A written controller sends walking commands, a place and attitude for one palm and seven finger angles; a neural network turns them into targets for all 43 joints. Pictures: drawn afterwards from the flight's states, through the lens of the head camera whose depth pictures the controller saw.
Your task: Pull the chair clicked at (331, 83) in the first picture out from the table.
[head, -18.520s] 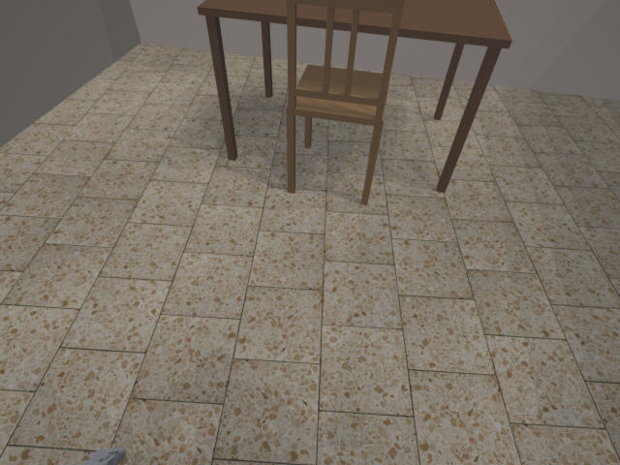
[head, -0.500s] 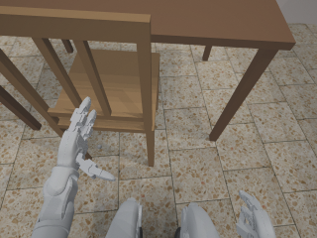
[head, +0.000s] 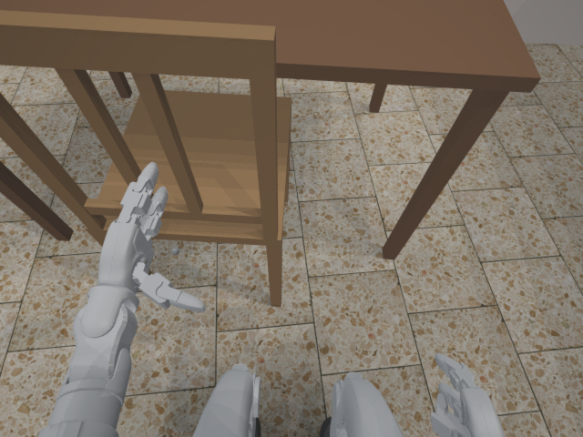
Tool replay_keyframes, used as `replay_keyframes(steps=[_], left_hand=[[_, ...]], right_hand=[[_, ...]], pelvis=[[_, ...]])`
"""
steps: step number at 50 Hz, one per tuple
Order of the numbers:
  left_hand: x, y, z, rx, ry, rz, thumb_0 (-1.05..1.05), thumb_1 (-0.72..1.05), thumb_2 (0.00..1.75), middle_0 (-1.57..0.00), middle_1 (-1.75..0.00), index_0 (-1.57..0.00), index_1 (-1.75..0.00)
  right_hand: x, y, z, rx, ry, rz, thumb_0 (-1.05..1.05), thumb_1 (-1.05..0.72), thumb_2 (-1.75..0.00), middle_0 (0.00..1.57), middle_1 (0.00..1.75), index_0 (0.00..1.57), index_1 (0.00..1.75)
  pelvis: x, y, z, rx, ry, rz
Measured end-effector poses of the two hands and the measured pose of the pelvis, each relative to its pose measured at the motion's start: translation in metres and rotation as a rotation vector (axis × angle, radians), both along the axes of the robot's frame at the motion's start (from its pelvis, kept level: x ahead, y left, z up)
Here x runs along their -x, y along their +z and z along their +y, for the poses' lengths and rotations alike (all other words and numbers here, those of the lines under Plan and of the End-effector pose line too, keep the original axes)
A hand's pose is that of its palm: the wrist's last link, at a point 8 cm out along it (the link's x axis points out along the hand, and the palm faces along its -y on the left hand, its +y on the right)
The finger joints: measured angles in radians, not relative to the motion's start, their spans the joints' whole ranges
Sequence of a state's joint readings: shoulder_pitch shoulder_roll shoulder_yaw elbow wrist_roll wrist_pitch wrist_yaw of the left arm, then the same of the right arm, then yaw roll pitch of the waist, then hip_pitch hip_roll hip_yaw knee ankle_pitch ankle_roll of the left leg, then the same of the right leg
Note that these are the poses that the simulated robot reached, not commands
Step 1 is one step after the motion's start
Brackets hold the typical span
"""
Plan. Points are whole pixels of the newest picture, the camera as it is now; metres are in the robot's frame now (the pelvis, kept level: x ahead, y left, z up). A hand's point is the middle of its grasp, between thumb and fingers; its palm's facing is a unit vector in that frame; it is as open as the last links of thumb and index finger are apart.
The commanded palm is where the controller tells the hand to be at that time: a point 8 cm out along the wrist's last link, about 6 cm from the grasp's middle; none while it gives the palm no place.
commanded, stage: aim the fingers beside a spindle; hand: left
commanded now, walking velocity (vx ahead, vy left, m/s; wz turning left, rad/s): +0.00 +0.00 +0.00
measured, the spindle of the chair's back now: (118, 151) +0.49 +0.29 +0.05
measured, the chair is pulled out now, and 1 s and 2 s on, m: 0.00 -0.01 -0.02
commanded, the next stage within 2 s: push the fingers through the gap in 0.30 s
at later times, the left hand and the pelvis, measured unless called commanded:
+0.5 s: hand (184, 257) +0.34 +0.16 +0.03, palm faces -0.04 -1.00 -0.02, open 16.9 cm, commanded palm +0.32 +0.23 +0.04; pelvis +0.00 +0.00 +0.00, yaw +0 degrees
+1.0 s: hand (182, 233) +0.38 +0.18 +0.02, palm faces +0.00 -1.00 -0.05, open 16.6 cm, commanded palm +0.37 +0.23 +0.04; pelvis -0.01 +0.00 +0.00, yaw +0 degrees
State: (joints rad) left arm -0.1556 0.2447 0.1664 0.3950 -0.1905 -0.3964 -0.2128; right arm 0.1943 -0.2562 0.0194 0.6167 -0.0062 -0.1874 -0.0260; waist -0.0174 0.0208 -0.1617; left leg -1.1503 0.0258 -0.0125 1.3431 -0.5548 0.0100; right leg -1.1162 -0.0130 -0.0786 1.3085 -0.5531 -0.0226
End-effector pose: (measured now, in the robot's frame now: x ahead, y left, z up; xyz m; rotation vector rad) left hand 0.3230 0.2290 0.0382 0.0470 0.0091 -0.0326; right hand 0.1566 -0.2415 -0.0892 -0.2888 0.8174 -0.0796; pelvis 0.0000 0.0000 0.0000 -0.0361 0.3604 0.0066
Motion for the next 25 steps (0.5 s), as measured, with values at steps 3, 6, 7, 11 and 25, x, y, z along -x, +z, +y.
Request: replay_keyframes(steps=[3,6,7,11,25], left_hand=[[0.002,-0.015,-0.002,0.017,-0.012,0.076,-0.01,-0.5,0.3,-0.06,-0.08,-0.06,-0.08],[0.007,-0.015,-0.003,0.024,-0.003,0.076,-0.01,-0.5,0.3,-0.06,-0.08,-0.06,-0.08],[0.008,-0.012,-0.002,0.021,0.005,0.056,-0.02,-0.5,0.3,-0.06,-0.08,-0.06,-0.08],[0.006,0.009,0.005,-0.008,0.035,-0.046,-0.02,-0.5,0.3,-0.06,-0.08,-0.06,-0.08],[0.006,-0.006,-0.011,0.023,-0.003,0.018,-0.02,-0.5,0.3,-0.06,-0.08,-0.06,-0.08]], right_hand=[[0.0,0.001,-0.001,-0.001,-0.012,-0.003,0.01,-0.9,-0.9,0.2,0.3,0.21,0.3],[0.0,0.002,-0.002,0.003,-0.017,-0.006,0.01,-0.9,-0.9,0.2,0.3,0.21,0.3],[0.0,0.003,-0.002,0.004,-0.016,-0.006,0.01,-0.9,-0.9,0.2,0.3,0.21,0.3],[-0.002,0.002,-0.001,0.004,-0.003,-0.004,0.01,-0.9,-0.9,0.2,0.3,0.21,0.3],[-0.004,0.003,-0.001,0.001,-0.01,-0.011,0.01,-0.9,-0.9,0.2,0.3,0.21,0.3]], pelvis=[[0.0,0.0,0.0,-0.002,-0.004,0.006],[-0.001,0.001,0.001,-0.003,-0.008,0.006],[-0.002,0.001,0.0,-0.003,-0.009,0.004],[-0.003,0.002,0.0,-0.002,-0.005,0.0],[-0.004,0.001,0.0,-0.005,-0.008,0.006]])
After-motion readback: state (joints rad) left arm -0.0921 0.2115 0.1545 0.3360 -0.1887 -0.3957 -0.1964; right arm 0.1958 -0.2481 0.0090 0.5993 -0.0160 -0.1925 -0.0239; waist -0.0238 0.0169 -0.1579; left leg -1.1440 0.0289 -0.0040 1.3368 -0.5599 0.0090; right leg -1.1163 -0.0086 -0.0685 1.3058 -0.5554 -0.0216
